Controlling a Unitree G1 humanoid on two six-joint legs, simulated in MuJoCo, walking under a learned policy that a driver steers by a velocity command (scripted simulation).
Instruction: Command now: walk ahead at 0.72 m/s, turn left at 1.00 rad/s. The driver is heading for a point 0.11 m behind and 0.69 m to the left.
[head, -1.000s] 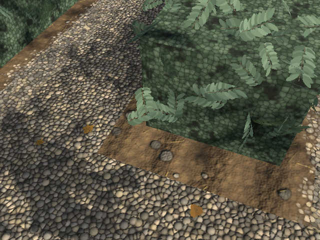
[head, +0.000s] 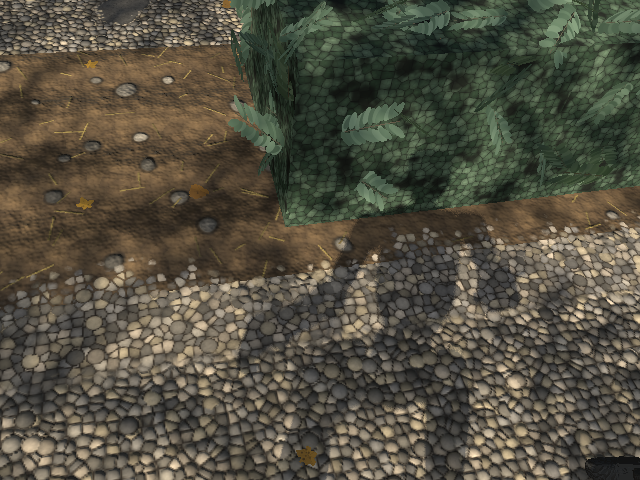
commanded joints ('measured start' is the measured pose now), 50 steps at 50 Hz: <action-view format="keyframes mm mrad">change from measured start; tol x32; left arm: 1 -87 52 -6 -152 -10 12 -15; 15 -328 27 -53 -225 17 -11 -19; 21 463 280 31 -25 58 -37 67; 24 -14 64 -18 -128 46 -26 48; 50 60 19 -60 -109 77 -39 29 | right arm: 1 406 -280 -97 79 8 -31 -37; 37 -235 -8 58 -19 -11 -85 67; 43 367 -175 -39 197 12 -88 -26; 50 200 -152 -28 174 15 -131 -71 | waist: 1 -224 349 -128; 18 13 172 -53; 22 65 -482 -323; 25 3 -53 -110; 36 -24 23 112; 44 -127 291 -161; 50 33 -45 -12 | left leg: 1 559 70 -492 -349 -376 205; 2 631 184 -947 -536 -454 264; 17 189 42 -516 -504 306 105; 20 -7 -110 -402 175 530 21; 21 -232 -232 -341 583 -208 17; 23 -362 -120 -263 756 -17 26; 41 159 -179 89 85 160 120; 45 852 153 -880 -327 -73 377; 50 258 28 -637 -469 223 276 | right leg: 1 -574 5 58 680 289 -49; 2 -908 146 310 810 -146 -22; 17 -326 114 402 67 408 -14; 21 394 -186 790 -112 -431 -40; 23 123 -303 1241 -409 -614 -141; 37 -67 -76 91 -404 836 -92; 41 38 -132 90 74 1595 -106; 42 -73 -140 122 357 1508 -122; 44 -693 130 177 1059 -44 -58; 50 -673 11 469 736 29 -14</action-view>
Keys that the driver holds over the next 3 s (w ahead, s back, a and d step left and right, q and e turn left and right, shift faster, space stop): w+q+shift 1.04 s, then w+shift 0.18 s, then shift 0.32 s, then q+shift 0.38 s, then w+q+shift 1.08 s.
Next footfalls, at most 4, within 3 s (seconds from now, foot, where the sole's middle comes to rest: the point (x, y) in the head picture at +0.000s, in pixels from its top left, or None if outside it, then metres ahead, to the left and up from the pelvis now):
0.40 right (334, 447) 0.53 -0.06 -0.76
0.86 left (157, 340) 0.75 0.34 -0.76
1.28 right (63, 212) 1.11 0.65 -0.76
1.68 left None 0.98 0.95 -0.76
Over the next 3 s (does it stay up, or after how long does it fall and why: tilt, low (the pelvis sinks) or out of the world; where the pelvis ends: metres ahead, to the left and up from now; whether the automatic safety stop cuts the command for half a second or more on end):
stays up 0.66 1.35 -0.02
